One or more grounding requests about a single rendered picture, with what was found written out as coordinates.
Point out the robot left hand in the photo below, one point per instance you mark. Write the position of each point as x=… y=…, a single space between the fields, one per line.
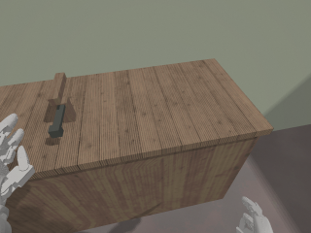
x=21 y=173

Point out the robot right hand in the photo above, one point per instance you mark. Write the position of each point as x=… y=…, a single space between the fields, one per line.
x=257 y=222

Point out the robot left forearm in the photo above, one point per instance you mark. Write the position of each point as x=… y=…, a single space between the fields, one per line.
x=5 y=226

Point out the counter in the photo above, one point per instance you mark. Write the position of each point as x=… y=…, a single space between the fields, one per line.
x=135 y=143

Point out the tap lever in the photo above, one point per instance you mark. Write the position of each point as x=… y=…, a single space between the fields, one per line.
x=56 y=130

